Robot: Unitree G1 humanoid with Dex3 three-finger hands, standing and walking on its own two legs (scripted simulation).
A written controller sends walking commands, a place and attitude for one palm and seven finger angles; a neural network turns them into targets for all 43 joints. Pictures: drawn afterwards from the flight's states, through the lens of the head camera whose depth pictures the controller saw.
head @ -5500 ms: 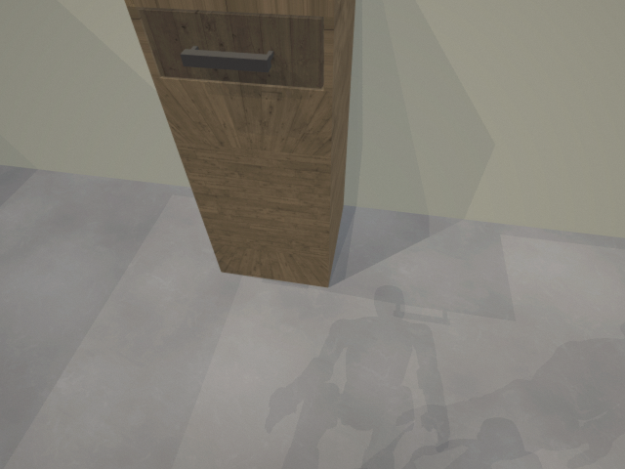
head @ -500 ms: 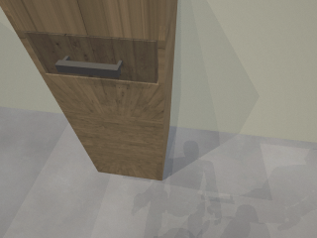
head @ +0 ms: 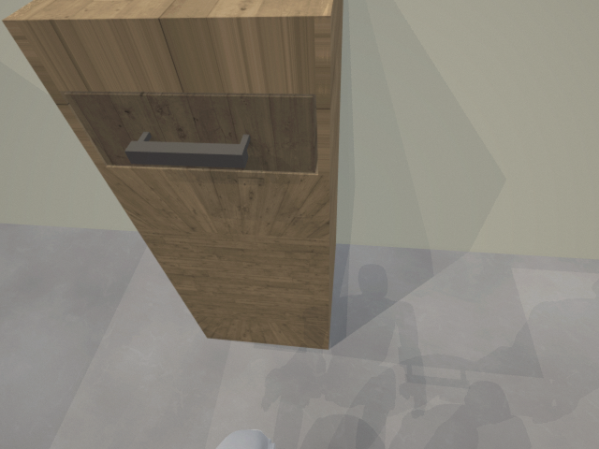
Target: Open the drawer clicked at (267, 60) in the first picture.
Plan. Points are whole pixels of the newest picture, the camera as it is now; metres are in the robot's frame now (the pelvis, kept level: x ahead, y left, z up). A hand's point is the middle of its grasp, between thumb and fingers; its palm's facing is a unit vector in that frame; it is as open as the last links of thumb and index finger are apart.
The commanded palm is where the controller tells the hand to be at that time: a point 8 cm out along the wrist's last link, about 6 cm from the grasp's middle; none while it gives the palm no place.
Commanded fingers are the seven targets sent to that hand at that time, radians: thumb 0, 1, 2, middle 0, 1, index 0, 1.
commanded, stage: come to a stop and stand still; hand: left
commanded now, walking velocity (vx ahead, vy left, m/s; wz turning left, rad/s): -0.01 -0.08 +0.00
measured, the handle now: (191, 146) +0.52 +0.21 +0.12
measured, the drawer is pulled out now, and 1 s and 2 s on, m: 0.00 0.00 0.00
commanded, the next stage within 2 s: look again from close up in 1.40 s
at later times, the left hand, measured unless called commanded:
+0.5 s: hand out of the picture +0.02 +0.23 -0.17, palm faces +0.05 -0.97 -0.22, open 7.2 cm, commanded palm none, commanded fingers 0.00 0.90 0.90 -0.20 -0.30 -0.20 -0.30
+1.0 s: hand out of the picture +0.07 +0.27 -0.17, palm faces -0.02 -0.97 -0.23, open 7.3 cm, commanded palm none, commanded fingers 0.00 0.90 0.90 -0.20 -0.30 -0.20 -0.30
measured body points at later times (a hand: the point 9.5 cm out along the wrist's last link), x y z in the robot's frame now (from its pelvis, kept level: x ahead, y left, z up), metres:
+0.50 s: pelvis +0.01 +0.05 -0.01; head +0.01 +0.03 +0.44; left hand +0.02 +0.28 -0.16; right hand +0.05 -0.17 -0.17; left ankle +0.03 +0.19 -0.74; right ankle +0.00 -0.04 -0.74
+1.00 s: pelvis +0.03 +0.09 -0.01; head +0.04 +0.08 +0.44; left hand +0.07 +0.32 -0.16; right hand +0.01 -0.12 -0.17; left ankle +0.02 +0.19 -0.74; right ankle +0.00 -0.04 -0.74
